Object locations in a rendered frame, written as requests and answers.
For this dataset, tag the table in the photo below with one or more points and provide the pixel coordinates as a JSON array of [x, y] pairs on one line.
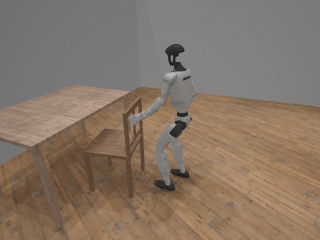
[[33, 123]]

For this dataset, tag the left robot hand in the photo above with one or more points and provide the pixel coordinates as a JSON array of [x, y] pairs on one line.
[[134, 119]]

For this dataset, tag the left robot forearm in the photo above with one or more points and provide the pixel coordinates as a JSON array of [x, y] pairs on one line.
[[151, 110]]

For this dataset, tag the chair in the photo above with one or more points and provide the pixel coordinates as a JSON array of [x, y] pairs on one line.
[[117, 144]]

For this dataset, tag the robot right upper arm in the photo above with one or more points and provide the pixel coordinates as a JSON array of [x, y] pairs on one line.
[[193, 89]]

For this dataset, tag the robot left upper arm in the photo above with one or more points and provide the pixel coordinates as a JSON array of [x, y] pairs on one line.
[[169, 79]]

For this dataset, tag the robot right foot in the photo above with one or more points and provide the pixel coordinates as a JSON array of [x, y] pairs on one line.
[[178, 173]]

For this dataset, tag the robot head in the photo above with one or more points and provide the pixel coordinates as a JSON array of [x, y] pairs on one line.
[[174, 50]]

